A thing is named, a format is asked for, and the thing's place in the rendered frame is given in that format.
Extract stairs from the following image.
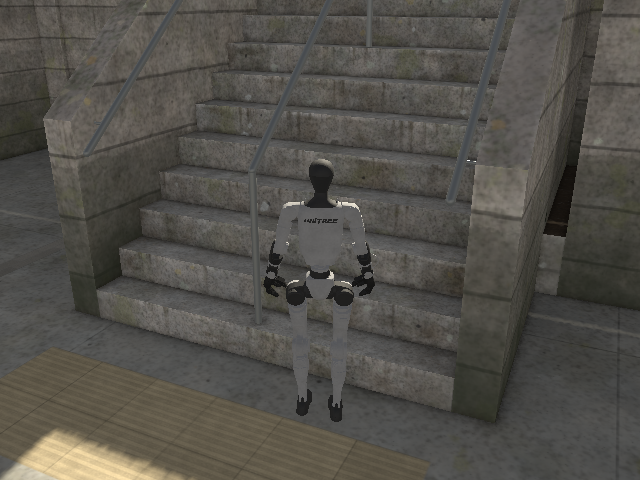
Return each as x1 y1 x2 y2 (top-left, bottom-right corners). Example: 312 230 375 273
96 0 520 412

